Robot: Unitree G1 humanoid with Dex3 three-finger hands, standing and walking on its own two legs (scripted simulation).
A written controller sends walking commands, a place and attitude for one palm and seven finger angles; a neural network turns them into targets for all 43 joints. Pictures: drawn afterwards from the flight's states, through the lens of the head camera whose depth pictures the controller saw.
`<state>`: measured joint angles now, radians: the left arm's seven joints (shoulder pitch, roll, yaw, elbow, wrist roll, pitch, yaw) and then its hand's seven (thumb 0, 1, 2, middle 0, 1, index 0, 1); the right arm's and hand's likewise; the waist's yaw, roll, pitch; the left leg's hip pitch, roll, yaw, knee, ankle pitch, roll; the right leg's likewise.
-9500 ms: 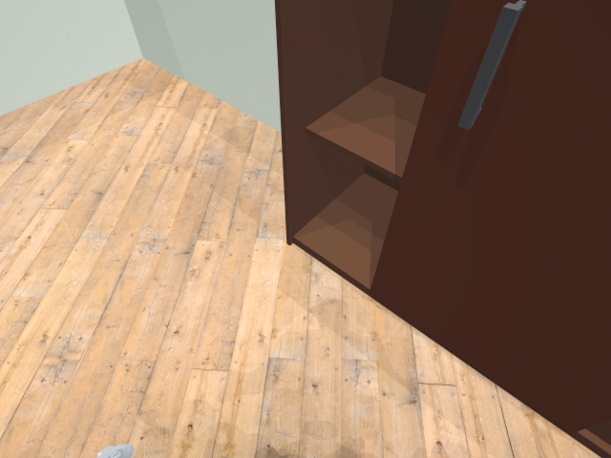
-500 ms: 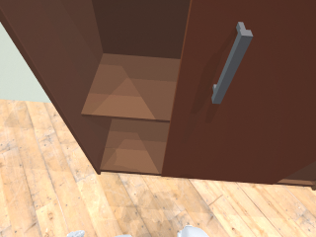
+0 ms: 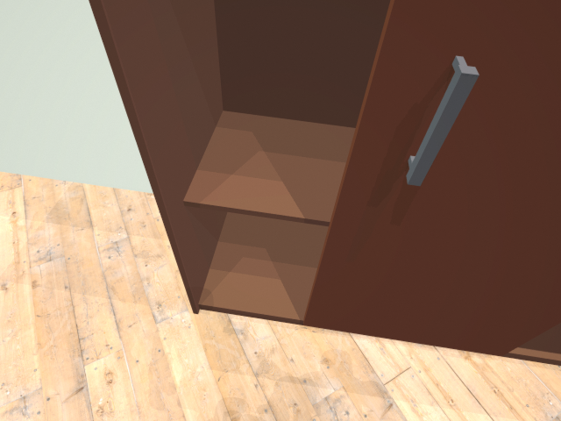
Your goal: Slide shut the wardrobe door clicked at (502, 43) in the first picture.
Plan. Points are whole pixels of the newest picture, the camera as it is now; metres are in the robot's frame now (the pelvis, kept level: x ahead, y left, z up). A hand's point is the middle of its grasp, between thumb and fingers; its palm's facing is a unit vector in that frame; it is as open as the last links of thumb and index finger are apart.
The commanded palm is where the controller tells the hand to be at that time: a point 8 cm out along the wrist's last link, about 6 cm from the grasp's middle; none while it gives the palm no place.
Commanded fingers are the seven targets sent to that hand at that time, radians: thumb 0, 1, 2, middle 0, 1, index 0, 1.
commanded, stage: come to a stop and stand still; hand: right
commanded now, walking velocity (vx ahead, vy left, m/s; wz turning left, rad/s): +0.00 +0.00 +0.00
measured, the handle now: (434, 126) +0.51 -0.18 +0.18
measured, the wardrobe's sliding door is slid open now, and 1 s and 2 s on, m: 0.39 0.39 0.39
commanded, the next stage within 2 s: look again from close up in 0.62 s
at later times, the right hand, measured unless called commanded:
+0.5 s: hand out of the picture -0.05 -0.10 -0.17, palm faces +0.10 +0.98 -0.16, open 7.4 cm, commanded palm none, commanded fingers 0.00 -0.90 -0.90 0.20 0.30 0.20 0.30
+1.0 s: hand out of the picture -0.04 -0.18 -0.17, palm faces +0.04 +0.98 -0.19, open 7.4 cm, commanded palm none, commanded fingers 0.00 -0.90 -0.90 0.20 0.30 0.20 0.30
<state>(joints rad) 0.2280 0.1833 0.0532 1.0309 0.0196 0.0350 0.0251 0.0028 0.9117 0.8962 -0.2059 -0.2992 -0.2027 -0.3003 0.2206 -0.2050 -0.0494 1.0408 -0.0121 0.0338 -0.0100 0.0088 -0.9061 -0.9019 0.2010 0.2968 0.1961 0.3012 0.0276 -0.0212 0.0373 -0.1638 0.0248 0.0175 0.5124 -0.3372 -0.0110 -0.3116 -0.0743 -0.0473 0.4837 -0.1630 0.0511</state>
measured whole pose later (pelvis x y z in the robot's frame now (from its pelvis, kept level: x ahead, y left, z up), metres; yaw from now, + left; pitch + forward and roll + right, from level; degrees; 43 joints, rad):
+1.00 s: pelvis -0.04 -0.01 +0.00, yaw -1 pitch -1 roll +0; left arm 0.33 0.14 -0.01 1.07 0.03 -0.01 0.02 0.01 0.93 0.90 -0.20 -0.30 -0.20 -0.30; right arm 0.31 -0.15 0.00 1.09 -0.02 -0.01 -0.03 0.01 -0.90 -0.90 0.20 0.30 0.20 0.30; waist 0.00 -0.01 -0.01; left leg -0.21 0.01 0.03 0.51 -0.29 0.01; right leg -0.25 0.02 -0.06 0.51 -0.25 -0.04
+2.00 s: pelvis +0.01 +0.01 +0.01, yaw +0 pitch +1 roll -1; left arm 0.27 0.15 -0.02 1.14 0.01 -0.02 0.04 0.01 0.92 0.90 -0.20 -0.30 -0.20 -0.30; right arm 0.29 -0.15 0.00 1.12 -0.01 -0.01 -0.03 0.01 -0.91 -0.90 0.20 0.30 0.20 0.30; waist 0.00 0.01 0.02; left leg -0.15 0.00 0.02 0.49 -0.35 0.02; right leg -0.17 0.01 -0.07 0.46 -0.30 -0.02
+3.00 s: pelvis -0.04 +0.03 -0.03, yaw -1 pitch +7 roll -1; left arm 0.16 0.25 0.04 0.58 -0.02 -0.24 0.03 0.01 0.91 0.90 -0.20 -0.30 -0.20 -0.30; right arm 0.29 -0.15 -0.13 0.13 0.24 -0.39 0.27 0.01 -0.67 -0.79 0.22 0.46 0.22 0.46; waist 0.02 0.03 -0.11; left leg -0.53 -0.01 0.05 0.85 -0.43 0.05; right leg -0.55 -0.02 -0.04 0.80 -0.37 0.01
